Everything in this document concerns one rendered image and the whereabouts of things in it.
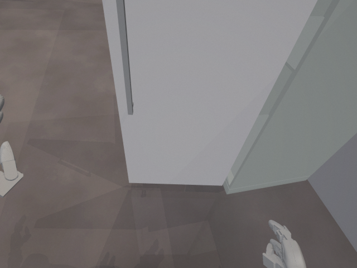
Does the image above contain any handle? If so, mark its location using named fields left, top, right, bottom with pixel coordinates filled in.
left=116, top=0, right=133, bottom=115

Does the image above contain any fridge door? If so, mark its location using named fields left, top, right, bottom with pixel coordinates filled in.
left=102, top=0, right=317, bottom=186

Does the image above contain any left robot hand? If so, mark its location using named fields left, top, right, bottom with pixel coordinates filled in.
left=0, top=94, right=23, bottom=198

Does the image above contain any right robot hand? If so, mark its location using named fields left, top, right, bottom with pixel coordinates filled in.
left=263, top=220, right=306, bottom=268

